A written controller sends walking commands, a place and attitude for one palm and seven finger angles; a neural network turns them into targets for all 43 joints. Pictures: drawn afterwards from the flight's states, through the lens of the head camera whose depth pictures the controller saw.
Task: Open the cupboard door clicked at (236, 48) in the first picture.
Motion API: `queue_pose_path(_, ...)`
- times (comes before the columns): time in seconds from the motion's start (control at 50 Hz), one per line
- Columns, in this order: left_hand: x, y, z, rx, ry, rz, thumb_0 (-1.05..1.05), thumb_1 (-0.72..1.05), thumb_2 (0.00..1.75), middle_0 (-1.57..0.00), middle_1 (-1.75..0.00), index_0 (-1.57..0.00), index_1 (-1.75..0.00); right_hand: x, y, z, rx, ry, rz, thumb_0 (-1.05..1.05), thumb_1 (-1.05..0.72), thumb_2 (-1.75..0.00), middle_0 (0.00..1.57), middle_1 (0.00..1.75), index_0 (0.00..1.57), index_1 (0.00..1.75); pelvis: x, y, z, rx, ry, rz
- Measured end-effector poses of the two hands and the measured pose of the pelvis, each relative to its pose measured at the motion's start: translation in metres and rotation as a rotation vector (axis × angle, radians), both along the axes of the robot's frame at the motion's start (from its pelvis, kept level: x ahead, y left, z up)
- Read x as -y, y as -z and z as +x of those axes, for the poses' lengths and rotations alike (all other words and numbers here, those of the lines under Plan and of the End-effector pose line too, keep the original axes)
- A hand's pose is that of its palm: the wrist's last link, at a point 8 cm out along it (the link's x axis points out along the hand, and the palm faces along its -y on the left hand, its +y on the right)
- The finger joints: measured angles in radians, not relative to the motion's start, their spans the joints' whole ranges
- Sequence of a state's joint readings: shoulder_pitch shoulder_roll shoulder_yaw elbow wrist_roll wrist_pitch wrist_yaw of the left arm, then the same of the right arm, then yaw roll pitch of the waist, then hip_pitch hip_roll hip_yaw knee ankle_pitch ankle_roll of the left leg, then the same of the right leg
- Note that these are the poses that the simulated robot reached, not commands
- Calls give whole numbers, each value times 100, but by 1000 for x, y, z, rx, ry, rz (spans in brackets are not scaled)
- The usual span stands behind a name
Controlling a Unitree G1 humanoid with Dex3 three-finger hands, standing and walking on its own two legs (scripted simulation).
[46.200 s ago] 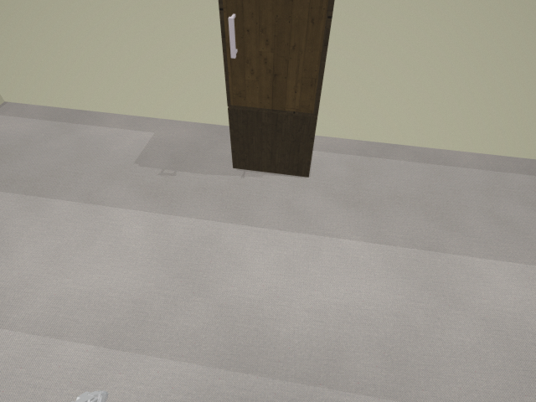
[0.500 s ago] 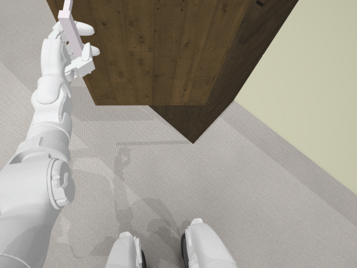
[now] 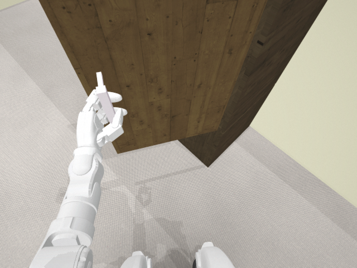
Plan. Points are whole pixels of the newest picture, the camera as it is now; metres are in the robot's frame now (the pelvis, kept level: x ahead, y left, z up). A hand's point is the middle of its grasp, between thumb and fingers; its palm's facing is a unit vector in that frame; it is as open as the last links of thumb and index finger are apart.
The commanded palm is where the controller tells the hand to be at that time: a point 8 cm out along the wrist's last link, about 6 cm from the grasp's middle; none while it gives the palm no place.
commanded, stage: pull the door open along its arc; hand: left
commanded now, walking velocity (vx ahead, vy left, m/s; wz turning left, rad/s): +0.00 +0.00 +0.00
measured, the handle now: (108, 104) +0.48 +0.14 +0.04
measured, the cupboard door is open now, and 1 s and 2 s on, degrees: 61 89 89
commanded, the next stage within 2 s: open thumb and fingers to let go in 0.50 s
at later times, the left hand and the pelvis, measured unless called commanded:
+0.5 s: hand (159, 177) +0.30 +0.03 +0.04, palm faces +0.31 -0.95 -0.01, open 6.3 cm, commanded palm +0.23 +0.08 +0.04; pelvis +0.00 -0.04 +0.00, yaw +4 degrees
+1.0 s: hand (163, 183) +0.28 +0.02 +0.05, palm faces +0.34 -0.94 -0.01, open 10.2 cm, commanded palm +0.24 +0.07 +0.04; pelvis -0.03 -0.05 +0.00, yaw +5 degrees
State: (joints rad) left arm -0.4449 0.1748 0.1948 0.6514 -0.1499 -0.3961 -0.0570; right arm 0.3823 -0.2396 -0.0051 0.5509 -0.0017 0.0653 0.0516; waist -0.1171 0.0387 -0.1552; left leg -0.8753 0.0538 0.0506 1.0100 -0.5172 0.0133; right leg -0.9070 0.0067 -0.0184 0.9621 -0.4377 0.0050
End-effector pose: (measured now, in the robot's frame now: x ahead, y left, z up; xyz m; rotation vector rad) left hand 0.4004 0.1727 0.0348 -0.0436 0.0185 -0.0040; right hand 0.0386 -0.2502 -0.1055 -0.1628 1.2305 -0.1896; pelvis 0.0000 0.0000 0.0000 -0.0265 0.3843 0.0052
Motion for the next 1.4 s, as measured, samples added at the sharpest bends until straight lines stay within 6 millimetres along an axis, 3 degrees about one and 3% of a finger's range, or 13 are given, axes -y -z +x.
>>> queue_pose_path(0.12, 32, -1, -54, 11, -180, -10, 1, 72, 75, -36, -132, -37, -131, -5, -4, 63, 156, -107, 20, 0, -91, -90, 20, 30, 20, 30, 6, -2, 2, 39, -4, 14)
queue_pose_path(0.22, 52, -3, -87, -2, -269, 22, 1, 67, 71, -38, -132, -39, -133, -14, -9, 109, 272, -170, 42, 0, -91, -90, 20, 30, 20, 30, 14, -2, 1, 75, -14, 27)
queue_pose_path(0.3, 66, -5, -105, -17, -314, 33, 2, 64, 70, -38, -131, -39, -133, -21, -13, 133, 341, -206, 62, 0, -91, -90, 20, 30, 20, 30, 22, -2, 1, 97, -26, 34)
queue_pose_path(0.38, 79, -6, -120, -28, -331, 38, 3, 64, 69, -37, -130, -39, -134, -22, -15, 144, 379, -227, 79, 0, -91, -90, 20, 30, 20, 30, 31, -3, 1, 112, -36, 41)
queue_pose_path(0.58, 110, -9, -150, -34, -300, 67, 4, 65, 70, -34, -131, -37, -133, -1, -8, 132, 376, -233, 87, 1, -91, -90, 20, 30, 20, 30, 49, -3, 1, 130, -60, 54)
queue_pose_path(0.76, 113, -9, -151, -17, -350, 75, 4, 60, 75, -35, -132, -37, -133, 17, 6, 113, 340, -236, 64, 1, -91, -90, 20, 30, 20, 30, 58, 2, -11, 130, -74, 64)
queue_pose_path(0.88, 105, -16, -156, 15, -388, 56, 3, 39, 67, -35, -130, -37, -130, 19, 6, 105, 343, -241, 61, 1, -91, -90, 20, 30, 20, 30, 58, 2, -20, 139, -78, 67)
queue_pose_path(1.14, 105, -12, -154, 19, -337, 57, 0, -31, 38, -31, -119, -31, -119, 2, 0, 99, 387, -246, 52, 1, -91, -90, 20, 30, 20, 30, 43, 5, -35, 149, -70, 53)
queue_pose_path(1.4, 105, -11, -149, 27, -298, 64, -1, -49, 30, -26, -73, -24, -73, -22, 2, 90, 364, -253, 64, 1, -91, -90, 20, 30, 20, 30, 26, 7, -39, 149, -65, 36)
